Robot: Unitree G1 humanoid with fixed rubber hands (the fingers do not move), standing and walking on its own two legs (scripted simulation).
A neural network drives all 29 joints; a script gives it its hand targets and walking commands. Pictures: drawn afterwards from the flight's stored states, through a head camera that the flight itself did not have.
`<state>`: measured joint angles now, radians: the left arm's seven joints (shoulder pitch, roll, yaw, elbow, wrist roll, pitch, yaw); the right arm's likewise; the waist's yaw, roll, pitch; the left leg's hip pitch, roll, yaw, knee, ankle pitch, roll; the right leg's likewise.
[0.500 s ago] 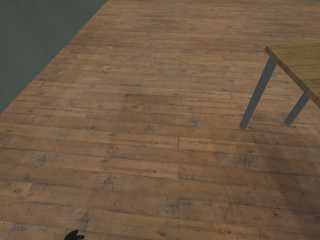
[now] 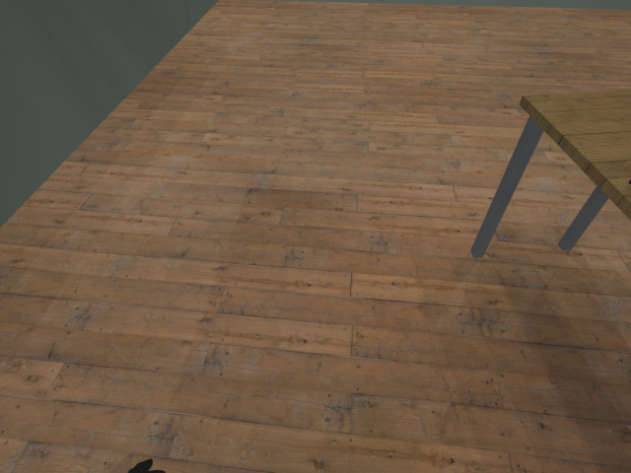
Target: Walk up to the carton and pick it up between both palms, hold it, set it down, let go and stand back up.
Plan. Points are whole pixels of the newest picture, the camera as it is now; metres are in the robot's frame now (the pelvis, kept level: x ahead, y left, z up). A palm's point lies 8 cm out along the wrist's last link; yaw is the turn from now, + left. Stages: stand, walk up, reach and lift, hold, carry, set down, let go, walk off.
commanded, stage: walk up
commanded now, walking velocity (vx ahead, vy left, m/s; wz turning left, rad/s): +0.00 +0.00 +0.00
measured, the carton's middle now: out of the picture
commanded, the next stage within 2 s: none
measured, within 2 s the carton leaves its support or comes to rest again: neither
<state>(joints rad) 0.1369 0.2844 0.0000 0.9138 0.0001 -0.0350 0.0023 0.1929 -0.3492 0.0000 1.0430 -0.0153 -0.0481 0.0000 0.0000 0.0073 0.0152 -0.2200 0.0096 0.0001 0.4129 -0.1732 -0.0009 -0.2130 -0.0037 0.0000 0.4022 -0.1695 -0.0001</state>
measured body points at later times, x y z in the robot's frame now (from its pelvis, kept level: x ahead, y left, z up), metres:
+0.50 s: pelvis +0.03 -0.09 -0.03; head +0.01 -0.12 +0.42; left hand +0.16 +0.21 -0.13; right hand +0.10 -0.42 -0.14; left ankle +0.03 +0.11 -0.74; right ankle +0.07 -0.25 -0.75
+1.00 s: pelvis +0.16 -0.14 +0.00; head +0.16 -0.15 +0.45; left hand +0.40 +0.08 -0.10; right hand +0.10 -0.49 -0.09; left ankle +0.17 -0.07 -0.74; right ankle +0.10 -0.31 -0.68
